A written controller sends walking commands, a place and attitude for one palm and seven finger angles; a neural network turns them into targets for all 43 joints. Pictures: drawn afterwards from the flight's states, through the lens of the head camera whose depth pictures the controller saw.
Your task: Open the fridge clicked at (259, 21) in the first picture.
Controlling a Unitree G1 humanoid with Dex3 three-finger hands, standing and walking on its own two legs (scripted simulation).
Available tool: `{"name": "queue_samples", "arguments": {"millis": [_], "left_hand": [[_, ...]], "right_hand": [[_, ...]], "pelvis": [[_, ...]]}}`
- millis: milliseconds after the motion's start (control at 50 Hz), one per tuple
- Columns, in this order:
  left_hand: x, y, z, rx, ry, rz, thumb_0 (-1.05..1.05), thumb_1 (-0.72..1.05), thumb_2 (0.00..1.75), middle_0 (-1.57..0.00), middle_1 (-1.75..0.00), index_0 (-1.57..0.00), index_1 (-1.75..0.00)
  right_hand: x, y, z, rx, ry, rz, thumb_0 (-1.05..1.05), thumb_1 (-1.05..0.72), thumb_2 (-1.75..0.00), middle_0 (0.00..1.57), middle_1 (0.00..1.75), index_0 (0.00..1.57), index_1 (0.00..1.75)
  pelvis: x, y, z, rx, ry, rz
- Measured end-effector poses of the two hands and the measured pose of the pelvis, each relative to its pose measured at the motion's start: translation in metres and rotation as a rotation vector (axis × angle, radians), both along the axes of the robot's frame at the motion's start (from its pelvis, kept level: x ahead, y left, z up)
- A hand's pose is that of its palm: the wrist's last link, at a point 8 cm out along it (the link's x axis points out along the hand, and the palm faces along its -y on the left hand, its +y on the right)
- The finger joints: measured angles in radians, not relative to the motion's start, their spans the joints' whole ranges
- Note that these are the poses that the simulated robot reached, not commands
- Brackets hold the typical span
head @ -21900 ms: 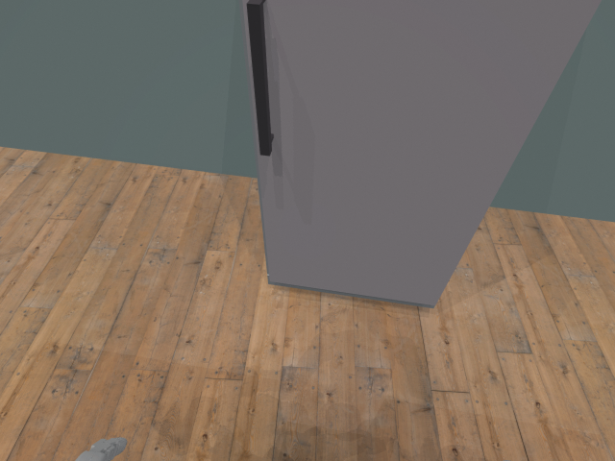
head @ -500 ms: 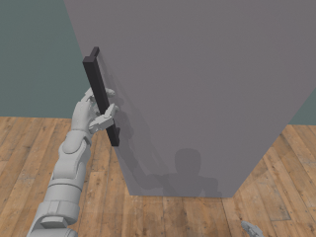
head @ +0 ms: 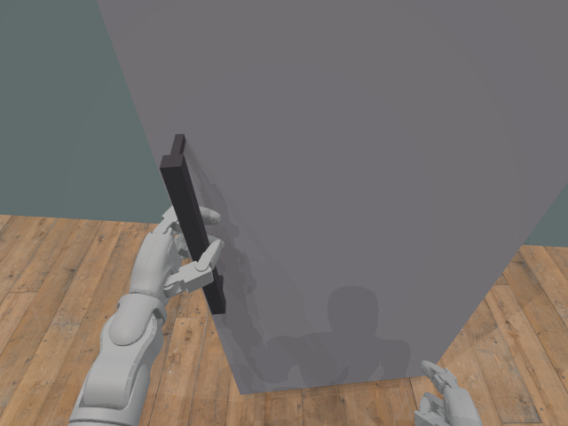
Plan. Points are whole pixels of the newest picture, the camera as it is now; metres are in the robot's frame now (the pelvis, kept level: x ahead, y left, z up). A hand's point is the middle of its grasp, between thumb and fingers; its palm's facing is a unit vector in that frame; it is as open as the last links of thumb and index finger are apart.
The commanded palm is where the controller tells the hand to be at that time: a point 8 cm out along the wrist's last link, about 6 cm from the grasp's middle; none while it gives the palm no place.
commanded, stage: walk backward, drawing the door open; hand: left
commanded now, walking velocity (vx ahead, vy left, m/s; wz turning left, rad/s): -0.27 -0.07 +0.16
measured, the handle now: (202, 238) +0.35 +0.14 +0.11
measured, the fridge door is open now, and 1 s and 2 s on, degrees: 11 35 61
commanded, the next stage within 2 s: none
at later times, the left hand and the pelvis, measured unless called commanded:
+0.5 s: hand (225, 360) +0.17 +0.08 +0.12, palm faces +0.04 -0.99 -0.16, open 6.3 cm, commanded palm +0.14 +0.12 +0.12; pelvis -0.09 -0.03 +0.00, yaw +7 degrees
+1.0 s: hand out of the picture +0.09 +0.01 +0.12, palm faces +0.34 -0.93 -0.16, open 6.5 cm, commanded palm +0.05 +0.04 +0.12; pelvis -0.11 -0.19 +0.00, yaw +29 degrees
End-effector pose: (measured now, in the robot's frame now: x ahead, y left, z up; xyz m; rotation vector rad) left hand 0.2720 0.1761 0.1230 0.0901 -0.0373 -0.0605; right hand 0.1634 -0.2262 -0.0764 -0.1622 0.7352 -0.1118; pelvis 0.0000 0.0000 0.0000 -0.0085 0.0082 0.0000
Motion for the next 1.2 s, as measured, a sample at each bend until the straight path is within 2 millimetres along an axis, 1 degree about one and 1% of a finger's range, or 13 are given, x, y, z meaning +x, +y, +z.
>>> {"name": "queue_samples", "arguments": {"millis": [160,280,380,500,580,660,800,880,940,1020,1100,1140,1200], "left_hand": [[-0.04,-0.011,0.0,0.042,-0.026,0.033,-0.01,0.63,0.75,-0.39,-1.37,-0.35,-1.37],[-0.067,-0.021,0.001,0.05,-0.027,0.032,-0.02,0.63,0.72,-0.39,-1.37,-0.35,-1.37],[-0.091,-0.031,0.0,0.053,-0.033,0.041,-0.02,0.64,0.71,-0.4,-1.38,-0.34,-1.37],[-0.123,-0.047,0.0,0.066,-0.042,0.09,-0.02,0.64,0.71,-0.4,-1.37,-0.33,-1.37],[-0.144,-0.061,0.0,0.071,-0.039,0.14,-0.02,0.63,0.72,-0.4,-1.37,-0.32,-1.38],[-0.163,-0.072,0.0,0.072,-0.049,0.17,-0.03,0.62,0.73,-0.41,-1.37,-0.33,-1.38],[-0.186,-0.089,-0.006,0.052,-0.13,0.185,-0.03,0.61,0.76,-0.44,-1.39,-0.31,-1.36],[-0.2,-0.1,-0.003,0.093,-0.104,0.245,-0.04,0.6,0.76,-0.45,-1.39,-0.31,-1.37],[-0.211,-0.11,-0.001,0.092,-0.071,0.307,-0.03,0.61,0.76,-0.44,-1.37,-0.3,-1.38],[-0.224,-0.127,-0.002,0.086,-0.087,0.437,-0.02,0.61,0.78,-0.44,-1.37,-0.3,-1.39],[-0.233,-0.145,-0.004,0.142,-0.123,0.607,-0.03,0.61,0.8,-0.44,-1.38,-0.29,-1.39],[-0.239,-0.153,-0.002,0.157,-0.098,0.668,-0.03,0.62,0.81,-0.45,-1.38,-0.28,-1.39],[-0.249,-0.165,0.0,0.166,-0.061,0.725,-0.03,0.63,0.8,-0.45,-1.39,-0.28,-1.4]], "right_hand": [[-0.011,0.006,-0.001,-0.031,0.055,0.001,0.01,-0.9,-0.9,0.2,0.3,0.2,0.3],[-0.036,0.015,0.0,-0.002,0.059,-0.001,0.01,-0.9,-0.9,0.2,0.3,0.2,0.3],[-0.061,0.015,-0.005,0.019,0.074,0.008,0.01,-0.9,-0.9,0.2,0.3,0.2,0.3],[-0.084,0.0,-0.024,0.021,0.133,0.061,0.01,-0.9,-0.9,0.2,0.3,0.2,0.3],[-0.09,-0.017,-0.033,0.024,0.16,0.086,0.01,-0.9,-0.9,0.2,0.3,0.2,0.3],[-0.09,-0.037,-0.033,-0.008,0.152,0.116,0.01,-0.9,-0.9,0.2,0.3,0.2,0.3],[-0.078,-0.058,-0.03,-0.08,0.048,0.213,0.01,-0.91,-0.9,0.2,0.3,0.2,0.3],[-0.078,-0.062,-0.022,-0.07,0.085,0.339,0.01,-0.91,-0.9,0.2,0.3,0.2,0.3],[-0.07,-0.069,-0.02,-0.053,0.121,0.445,0.01,-0.9,-0.9,0.2,0.3,0.2,0.3],[-0.043,-0.085,-0.026,-0.023,0.116,0.524,0.01,-0.9,-0.89,0.2,0.3,0.2,0.3],[-0.004,-0.104,-0.042,0.016,0.082,0.577,0.01,-0.9,-0.89,0.21,0.3,0.2,0.3],[0.013,-0.114,-0.045,0.011,0.073,0.587,0.01,-0.9,-0.89,0.2,0.3,0.2,0.3],[0.034,-0.128,-0.039,-0.015,0.05,0.598,0.01,-0.9,-0.9,0.2,0.3,0.2,0.3]], "pelvis": [[-0.024,0.006,0.004,0.004,-0.004,0.01],[-0.047,0.004,0.005,0.017,-0.018,0.012],[-0.066,-0.005,0.004,0.029,-0.018,0.032],[-0.088,-0.03,0.0,0.031,-0.012,0.121],[-0.099,-0.051,-0.001,0.026,-0.011,0.151],[-0.104,-0.07,-0.003,0.03,-0.006,0.216],[-0.116,-0.101,-0.018,0.015,0.013,0.337],[-0.12,-0.133,-0.004,0.001,-0.016,0.442],[-0.12,-0.159,0.005,-0.045,-0.02,0.484],[-0.109,-0.201,-0.001,-0.049,-0.013,0.527],[-0.093,-0.248,-0.017,-0.032,-0.012,0.578],[-0.091,-0.264,-0.016,-0.026,-0.017,0.626],[-0.086,-0.281,-0.01,0.008,-0.002,0.663]]}}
